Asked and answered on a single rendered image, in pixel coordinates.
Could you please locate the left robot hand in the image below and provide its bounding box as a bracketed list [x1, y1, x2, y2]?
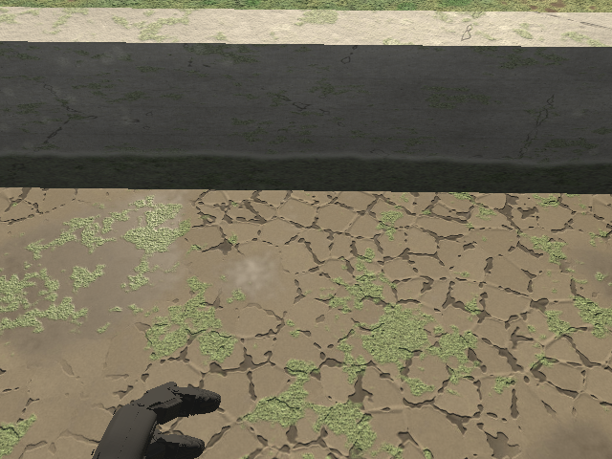
[91, 382, 221, 459]

